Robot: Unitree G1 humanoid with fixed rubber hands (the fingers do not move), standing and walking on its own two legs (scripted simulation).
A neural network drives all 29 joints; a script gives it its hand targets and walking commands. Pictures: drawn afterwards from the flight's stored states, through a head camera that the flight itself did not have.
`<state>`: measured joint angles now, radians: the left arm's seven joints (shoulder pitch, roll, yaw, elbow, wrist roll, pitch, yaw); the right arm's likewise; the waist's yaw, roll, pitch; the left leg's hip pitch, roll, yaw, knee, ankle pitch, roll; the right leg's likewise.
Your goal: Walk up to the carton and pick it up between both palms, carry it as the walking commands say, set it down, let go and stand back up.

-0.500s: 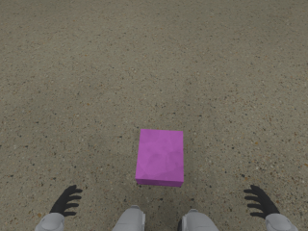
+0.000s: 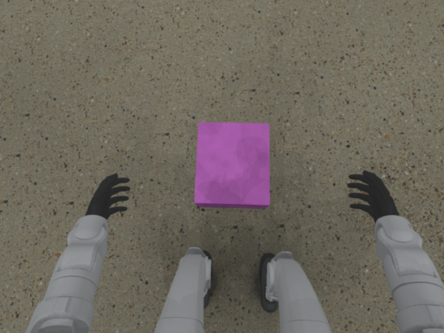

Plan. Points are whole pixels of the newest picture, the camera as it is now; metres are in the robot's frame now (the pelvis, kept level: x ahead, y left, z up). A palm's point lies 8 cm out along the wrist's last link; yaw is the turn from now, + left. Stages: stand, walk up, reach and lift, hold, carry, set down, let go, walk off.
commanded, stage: reach and lift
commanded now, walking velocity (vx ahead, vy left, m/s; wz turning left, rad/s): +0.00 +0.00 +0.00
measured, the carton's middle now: (232, 167) +0.51 +0.01 -0.61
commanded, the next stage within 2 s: none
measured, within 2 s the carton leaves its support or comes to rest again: neither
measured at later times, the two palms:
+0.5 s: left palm (134, 148) +0.44 +0.23 -0.16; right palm (349, 145) +0.45 -0.23 -0.15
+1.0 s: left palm (150, 150) +0.46 +0.21 -0.23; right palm (330, 159) +0.44 -0.22 -0.24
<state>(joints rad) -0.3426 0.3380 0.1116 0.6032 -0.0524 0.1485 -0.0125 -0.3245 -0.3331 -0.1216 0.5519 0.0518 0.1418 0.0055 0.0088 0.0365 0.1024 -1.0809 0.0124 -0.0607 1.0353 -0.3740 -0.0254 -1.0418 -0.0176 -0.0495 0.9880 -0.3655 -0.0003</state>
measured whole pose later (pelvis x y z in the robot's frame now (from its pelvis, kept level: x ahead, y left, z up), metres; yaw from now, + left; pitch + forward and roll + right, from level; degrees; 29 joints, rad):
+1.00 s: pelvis -0.03 +0.00 -0.07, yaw -3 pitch +49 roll -3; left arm -1.02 0.34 0.30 0.75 -0.07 0.11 -0.05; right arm -0.99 -0.28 -0.24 0.70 0.07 0.17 -0.03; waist 0.00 0.00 0.03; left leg -1.73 0.01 -0.06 1.21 -0.34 -0.03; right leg -1.71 0.00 -0.02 1.18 -0.32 0.01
